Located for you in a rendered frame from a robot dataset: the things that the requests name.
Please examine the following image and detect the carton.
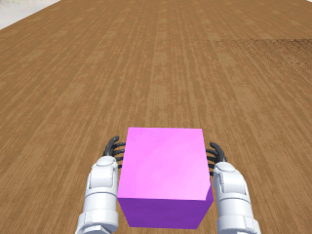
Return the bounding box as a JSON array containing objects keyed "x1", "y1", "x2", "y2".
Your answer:
[{"x1": 117, "y1": 127, "x2": 214, "y2": 229}]

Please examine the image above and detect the left robot hand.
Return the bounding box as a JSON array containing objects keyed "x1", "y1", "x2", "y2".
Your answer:
[{"x1": 102, "y1": 136, "x2": 126, "y2": 169}]

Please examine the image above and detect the robot left forearm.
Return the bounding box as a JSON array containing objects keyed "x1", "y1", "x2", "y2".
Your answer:
[{"x1": 75, "y1": 156, "x2": 119, "y2": 234}]

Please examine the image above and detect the robot right forearm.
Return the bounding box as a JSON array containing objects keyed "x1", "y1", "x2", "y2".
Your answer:
[{"x1": 213, "y1": 162, "x2": 261, "y2": 234}]

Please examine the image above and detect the right robot hand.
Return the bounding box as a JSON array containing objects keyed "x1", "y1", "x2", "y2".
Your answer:
[{"x1": 205, "y1": 142, "x2": 227, "y2": 176}]

